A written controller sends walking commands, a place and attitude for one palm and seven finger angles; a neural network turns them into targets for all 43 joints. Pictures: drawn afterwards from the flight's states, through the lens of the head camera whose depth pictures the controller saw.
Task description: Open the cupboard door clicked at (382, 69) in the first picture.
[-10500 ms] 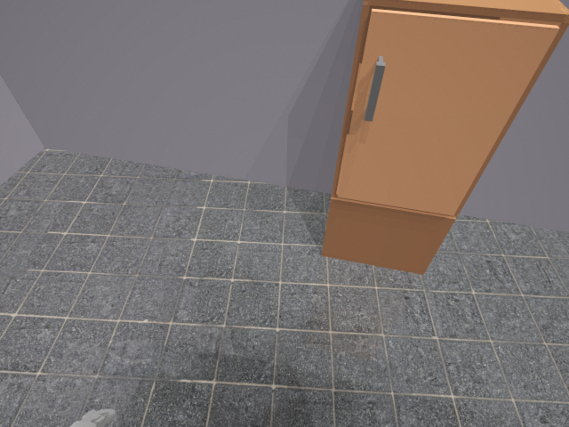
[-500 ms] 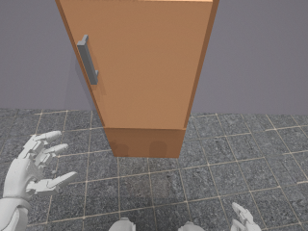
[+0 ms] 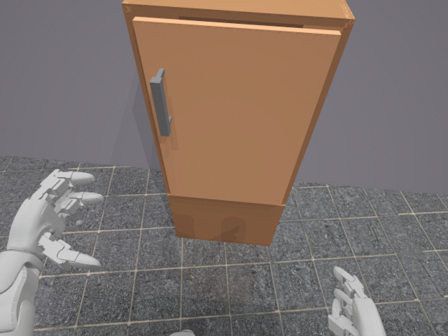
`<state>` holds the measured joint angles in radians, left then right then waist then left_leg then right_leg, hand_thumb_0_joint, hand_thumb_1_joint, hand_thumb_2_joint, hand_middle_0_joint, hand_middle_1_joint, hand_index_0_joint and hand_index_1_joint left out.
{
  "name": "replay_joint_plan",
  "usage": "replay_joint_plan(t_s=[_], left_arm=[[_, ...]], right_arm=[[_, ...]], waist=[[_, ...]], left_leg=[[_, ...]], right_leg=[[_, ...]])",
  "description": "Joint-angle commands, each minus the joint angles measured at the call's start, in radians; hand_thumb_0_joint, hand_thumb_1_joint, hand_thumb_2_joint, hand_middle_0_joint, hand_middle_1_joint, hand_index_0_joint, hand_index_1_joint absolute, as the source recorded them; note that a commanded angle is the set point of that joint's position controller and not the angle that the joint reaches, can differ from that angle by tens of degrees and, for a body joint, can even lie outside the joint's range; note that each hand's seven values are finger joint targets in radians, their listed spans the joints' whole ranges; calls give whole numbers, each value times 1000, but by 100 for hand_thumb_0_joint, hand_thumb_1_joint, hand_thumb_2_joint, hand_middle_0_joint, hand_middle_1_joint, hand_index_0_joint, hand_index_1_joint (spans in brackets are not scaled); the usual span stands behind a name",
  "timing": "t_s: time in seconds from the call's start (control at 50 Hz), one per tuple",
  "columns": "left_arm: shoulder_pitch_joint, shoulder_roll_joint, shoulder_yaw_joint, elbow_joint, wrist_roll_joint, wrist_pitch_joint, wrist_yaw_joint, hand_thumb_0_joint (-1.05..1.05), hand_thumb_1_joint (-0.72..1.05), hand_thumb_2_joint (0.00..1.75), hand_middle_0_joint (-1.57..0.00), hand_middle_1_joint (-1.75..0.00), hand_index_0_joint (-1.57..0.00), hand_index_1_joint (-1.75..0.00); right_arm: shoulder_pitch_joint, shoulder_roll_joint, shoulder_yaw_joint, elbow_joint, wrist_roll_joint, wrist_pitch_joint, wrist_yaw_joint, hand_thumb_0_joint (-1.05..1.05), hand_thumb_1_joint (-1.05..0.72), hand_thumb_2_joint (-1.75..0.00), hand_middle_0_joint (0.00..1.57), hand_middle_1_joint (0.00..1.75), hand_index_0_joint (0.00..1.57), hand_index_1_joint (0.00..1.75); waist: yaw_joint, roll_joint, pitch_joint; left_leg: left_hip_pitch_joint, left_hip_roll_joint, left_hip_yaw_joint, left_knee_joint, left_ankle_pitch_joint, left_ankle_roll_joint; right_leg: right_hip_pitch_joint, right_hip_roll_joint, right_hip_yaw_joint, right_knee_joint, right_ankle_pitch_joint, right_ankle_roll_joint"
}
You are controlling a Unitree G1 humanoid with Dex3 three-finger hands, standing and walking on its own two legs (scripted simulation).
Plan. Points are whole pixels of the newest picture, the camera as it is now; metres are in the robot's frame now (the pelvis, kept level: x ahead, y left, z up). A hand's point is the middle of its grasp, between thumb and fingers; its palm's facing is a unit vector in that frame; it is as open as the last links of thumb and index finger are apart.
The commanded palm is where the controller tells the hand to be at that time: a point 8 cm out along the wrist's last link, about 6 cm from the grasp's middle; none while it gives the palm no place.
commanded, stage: raise the hand with hooked fingers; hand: left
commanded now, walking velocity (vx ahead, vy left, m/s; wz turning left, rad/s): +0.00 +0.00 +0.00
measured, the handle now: (163, 103) +0.58 +0.20 +0.08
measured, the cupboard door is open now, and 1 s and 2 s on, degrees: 0 0 0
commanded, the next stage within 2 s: move the hooked fingers beside the handle in 0.74 s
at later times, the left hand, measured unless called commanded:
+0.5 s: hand (90, 197) +0.30 +0.25 +0.10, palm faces +0.00 -1.00 -0.02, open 14.0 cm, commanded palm +0.27 +0.30 +0.11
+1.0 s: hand (93, 194) +0.30 +0.25 +0.10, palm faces +0.02 -1.00 -0.01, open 14.0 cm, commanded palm +0.29 +0.29 +0.10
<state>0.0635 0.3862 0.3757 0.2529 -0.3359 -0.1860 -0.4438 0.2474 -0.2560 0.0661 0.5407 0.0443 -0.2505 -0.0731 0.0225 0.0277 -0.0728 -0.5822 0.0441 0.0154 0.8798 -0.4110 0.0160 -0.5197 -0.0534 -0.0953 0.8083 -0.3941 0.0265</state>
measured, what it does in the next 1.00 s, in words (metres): stands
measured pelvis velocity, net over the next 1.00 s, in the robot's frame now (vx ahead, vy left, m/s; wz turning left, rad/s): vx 0.00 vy -0.03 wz -0.01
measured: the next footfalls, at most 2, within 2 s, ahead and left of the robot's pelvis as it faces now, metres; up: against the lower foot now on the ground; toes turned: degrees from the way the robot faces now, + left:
none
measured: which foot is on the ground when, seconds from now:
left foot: down 0.00-1.00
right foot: down 0.00-1.00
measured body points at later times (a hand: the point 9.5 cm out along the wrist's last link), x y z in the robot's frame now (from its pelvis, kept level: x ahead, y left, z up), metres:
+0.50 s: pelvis +0.01 -0.02 +0.01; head +0.04 -0.02 +0.46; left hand +0.29 +0.31 +0.10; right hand +0.15 -0.28 -0.07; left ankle +0.02 +0.10 -0.70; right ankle +0.01 -0.14 -0.70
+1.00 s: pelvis +0.00 -0.03 +0.01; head +0.02 -0.03 +0.46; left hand +0.30 +0.30 +0.11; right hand +0.15 -0.27 -0.07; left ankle +0.02 +0.10 -0.70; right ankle +0.01 -0.14 -0.70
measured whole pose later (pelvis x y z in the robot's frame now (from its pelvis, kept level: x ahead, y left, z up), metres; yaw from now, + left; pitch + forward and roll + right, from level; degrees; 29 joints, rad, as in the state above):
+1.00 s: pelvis +0.00 -0.03 +0.01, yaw +0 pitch +5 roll -1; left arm -0.17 0.42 0.44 0.52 -0.33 -0.21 -0.52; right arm 0.27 -0.29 0.05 0.59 0.05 -0.20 -0.10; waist 0.01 0.03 -0.04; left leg -0.52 0.06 0.02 0.79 -0.36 -0.02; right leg -0.48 -0.03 -0.09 0.76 -0.37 -0.01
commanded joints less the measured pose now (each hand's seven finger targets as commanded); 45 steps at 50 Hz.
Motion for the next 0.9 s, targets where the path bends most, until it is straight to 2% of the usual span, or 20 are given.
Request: replay_joint_plan(t_s=[0.0, 0.04, 0.1, 0.2, 0.22, 0.26, 0.28, 0.34, 0.38, 0.46, 0.48, 0.56, 0.66, 0.68, 0.72, 0.76, 0.82, 0.84, 0.86, 0.88], left_arm=[[-300, 259, 114, -212, -27, -60, -27, 0, -50, 30, -30, -120, -30, -120], [-311, 273, 140, -193, -33, -77, -29, 0, -50, 30, -30, -120, -30, -120], [-345, 298, 153, -179, -31, -85, -39, 0, -50, 30, -30, -120, -30, -120], [-361, 303, 151, -70, -41, -34, -78, 0, -50, 30, -30, -120, -30, -120], [-374, 314, 157, -52, -40, -23, -82, 0, -50, 30, -30, -120, -30, -120], [-332, 278, 133, -1, -42, -4, -92, 0, -50, 30, -30, -120, -30, -120], [-324, 275, 133, 5, -47, -3, -97, 0, -50, 30, -30, -120, -30, -120], [-320, 299, 154, -28, -45, -18, -91, 0, -50, 30, -30, -120, -30, -120], [-318, 316, 175, -43, -50, -41, -78, 0, -50, 30, -30, -120, -30, -120], [-343, 316, 188, -50, -45, -80, -51, 0, -50, 30, -30, -120, -30, -120], [-360, 328, 193, -60, -48, -87, -51, 0, -50, 30, -30, -120, -30, -120], [-368, 316, 166, -71, -25, -97, -48, 0, -50, 30, -30, -120, -30, -120], [-350, 299, 160, -43, -44, -87, -69, 0, -50, 30, -30, -120, -30, -120], [-355, 309, 166, -23, -52, -81, -75, 0, -50, 30, -30, -120, -30, -120], [-367, 307, 167, -11, -51, -78, -78, 0, -50, 30, -30, -120, -30, -120], [-364, 298, 161, 2, -51, -76, -76, 0, -50, 30, -30, -120, -30, -120], [-377, 302, 157, -17, -45, -82, -77, 0, -50, 30, -30, -120, -30, -120], [-388, 303, 151, -7, -38, -82, -73, 0, -50, 30, -30, -120, -30, -120], [-450, 289, 127, -8, -33, -85, -71, 0, -50, 30, -30, -120, -30, -120], [-491, 299, 129, 5, -35, -86, -68, 0, -50, 30, -30, -120, -30, -120]], right_arm=[[-20, -162, -75, -120, 2, -36, -32, 0, -90, -90, 20, 30, 20, 30], [-18, -158, -73, -114, 0, -35, -36, 0, -90, -90, 20, 30, 20, 30], [-19, -156, -67, -106, -1, -34, -38, 0, -90, -90, 20, 30, 20, 30], [-18, -163, -68, -96, 7, -22, -43, 0, -90, -90, 20, 30, 20, 30], [-17, -164, -70, -96, 8, -19, -44, 0, -90, -90, 20, 30, 20, 30], [-12, -166, -74, -102, 11, -15, -42, 0, -90, -90, 20, 30, 20, 30], [-10, -168, -74, -107, 9, -15, -38, 0, -90, -90, 20, 30, 20, 30], [-3, -170, -81, -114, 6, -12, -29, 0, -90, -90, 20, 30, 20, 30], [-1, -170, -82, -117, 1, -11, -24, 0, -90, -90, 20, 30, 20, 30], [-2, -163, -84, -112, 2, -4, -24, 0, -90, -90, 20, 30, 20, 30], [-3, -165, -84, -112, 0, -3, -24, 0, -90, -90, 20, 30, 20, 30], [-10, -156, -82, -110, 5, -4, -31, 0, -90, -90, 20, 30, 20, 30], [-12, -158, -82, -103, 8, -5, -39, 0, -90, -90, 20, 30, 20, 30], [-10, -163, -79, -107, 7, -4, -39, 0, -90, -90, 20, 30, 20, 30], [-16, -159, -79, -104, 9, -3, -40, 0, -90, -90, 20, 30, 20, 30], [-17, -159, -80, -103, 10, -4, -40, 0, -90, -90, 20, 30, 20, 30], [-18, -157, -79, -107, 9, -6, -37, 0, -90, -90, 20, 30, 20, 30], [-16, -159, -79, -105, 9, -5, -39, 0, -90, -90, 20, 30, 20, 30], [-15, -159, -77, -99, 10, -5, -41, 0, -90, -90, 20, 30, 20, 30], [-10, -160, -75, -96, 8, -3, -42, 0, -90, -90, 20, 30, 20, 30]], waist=[[-27, 74, -200], [-22, 54, -223], [-18, 103, -237], [-19, 89, -206], [-17, 75, -202], [-20, 38, -178], [-11, 17, -171], [-7, 35, -215], [-5, 6, -204], [-13, 41, -200], [-11, 27, -200], [-18, 108, -201], [-24, 22, -201], [-23, 4, -176], [-20, 25, -181], [-23, 4, -175], [-18, 38, -195], [-25, 20, -178], [-38, 33, -172], [-44, 8, -154]], left_leg=[[191, -34, -51, -190, 227, -9], [211, -34, -53, -192, 254, -9], [235, -34, -51, -198, 288, -12], [224, -37, -35, -209, 300, -8], [222, -37, -36, -215, 291, -7], [203, -39, -30, -218, 279, -4], [197, -40, -31, -218, 298, -3], [212, -43, -19, -213, 316, 0], [202, -42, -17, -208, 320, 1], [198, -43, -7, -213, 272, 1], [189, -43, -6, -206, 268, 3], [208, -45, -2, -216, 240, 3], [191, -43, -3, -212, 238, 7], [173, -42, -4, -206, 235, 7], [173, -44, -2, -211, 220, 4], [167, -44, -2, -210, 212, 5], [188, -44, -1, -210, 237, 6], [182, -43, -3, -212, 229, 6], [184, -44, -4, -212, 215, 5], [173, -42, -8, -206, 203, 6]], right_leg=[[51, 83, 10, -107, 178, -53], [67, 84, 10, -109, 199, -53], [87, 81, 14, -114, 226, -56], [111, 76, 20, -143, 265, -54], [110, 75, 19, -148, 258, -52], [102, 72, 20, -158, 253, -49], [123, 75, 21, -157, 272, -53], [127, 70, 30, -156, 296, -49], [139, 74, 35, -155, 303, -50], [125, 70, 47, -164, 257, -45], [141, 69, 57, -164, 254, -47], [129, 64, 62, -175, 225, -46], [146, 61, 72, -187, 236, -38], [146, 63, 80, -187, 232, -39], [140, 59, 81, -190, 216, -37], [133, 57, 84, -196, 203, -33], [141, 59, 79, -183, 236, -38], [128, 61, 74, -184, 228, -37], [109, 61, 72, -184, 214, -36], [103, 64, 78, -185, 197, -38]])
